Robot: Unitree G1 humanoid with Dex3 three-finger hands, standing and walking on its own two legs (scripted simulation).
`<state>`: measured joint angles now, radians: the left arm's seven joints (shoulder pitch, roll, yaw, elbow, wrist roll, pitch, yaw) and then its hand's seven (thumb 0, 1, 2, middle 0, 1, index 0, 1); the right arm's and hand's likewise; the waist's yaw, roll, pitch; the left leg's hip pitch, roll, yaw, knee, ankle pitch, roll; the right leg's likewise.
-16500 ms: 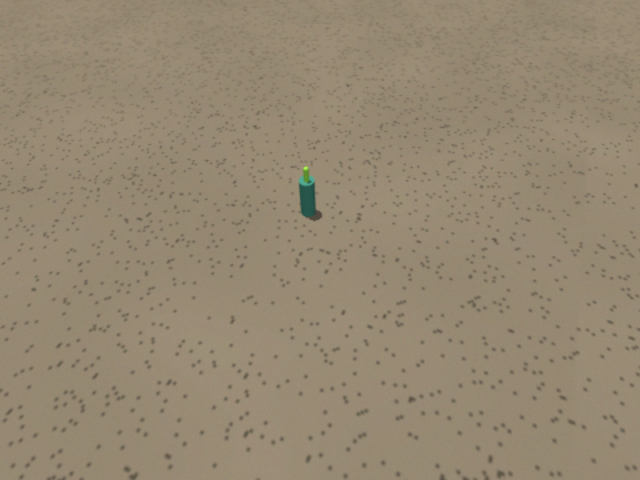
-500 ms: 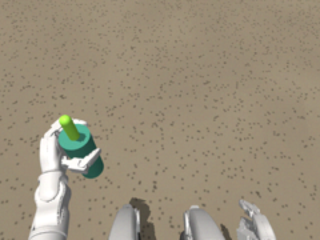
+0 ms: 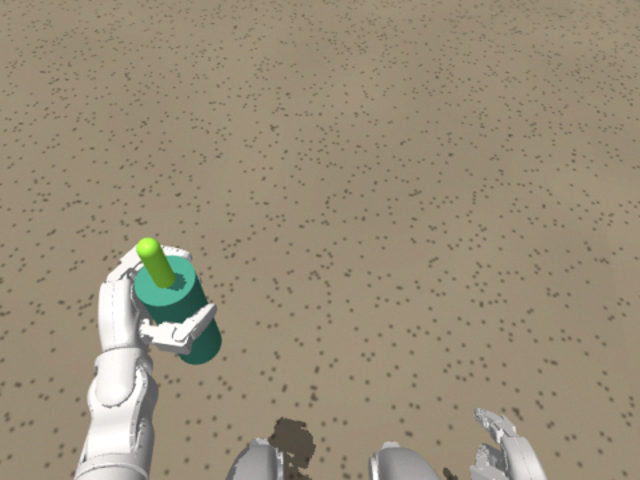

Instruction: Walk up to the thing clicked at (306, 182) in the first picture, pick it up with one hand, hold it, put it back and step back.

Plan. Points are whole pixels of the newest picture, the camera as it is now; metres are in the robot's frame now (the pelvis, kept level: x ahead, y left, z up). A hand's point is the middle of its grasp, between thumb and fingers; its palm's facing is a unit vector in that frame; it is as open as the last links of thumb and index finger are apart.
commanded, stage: lift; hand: left
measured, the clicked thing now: (178, 303) +0.33 +0.18 +0.02
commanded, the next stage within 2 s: hold in 0.32 s
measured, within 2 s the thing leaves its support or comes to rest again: neither
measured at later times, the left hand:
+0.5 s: hand (179, 285) +0.34 +0.17 +0.05, palm faces +0.17 -0.99 +0.00, open 9.4 cm
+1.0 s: hand (177, 281) +0.33 +0.17 +0.07, palm faces +0.17 -0.99 +0.00, open 9.4 cm
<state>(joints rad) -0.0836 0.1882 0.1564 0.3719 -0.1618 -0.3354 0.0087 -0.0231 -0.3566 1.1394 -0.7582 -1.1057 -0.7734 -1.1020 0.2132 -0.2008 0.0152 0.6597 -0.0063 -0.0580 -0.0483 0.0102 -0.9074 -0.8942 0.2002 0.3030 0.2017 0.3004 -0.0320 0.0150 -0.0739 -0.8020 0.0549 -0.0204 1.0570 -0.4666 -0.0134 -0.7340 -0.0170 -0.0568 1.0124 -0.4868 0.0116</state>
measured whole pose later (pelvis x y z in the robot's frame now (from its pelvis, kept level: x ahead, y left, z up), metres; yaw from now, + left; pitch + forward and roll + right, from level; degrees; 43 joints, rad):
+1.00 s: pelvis +0.01 +0.00 +0.03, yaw +0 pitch +6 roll -1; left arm -0.10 0.16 0.14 0.42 -0.15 -0.34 0.02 -0.02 -0.36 1.14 -0.76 -1.11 -0.77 -1.10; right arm 0.22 -0.20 0.01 0.68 -0.01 -0.04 -0.04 0.01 -0.90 -0.90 0.20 0.30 0.20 0.30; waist -0.03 0.01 -0.02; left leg -0.56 0.05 0.00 0.86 -0.39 -0.02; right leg -0.50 -0.02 -0.05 0.82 -0.41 0.01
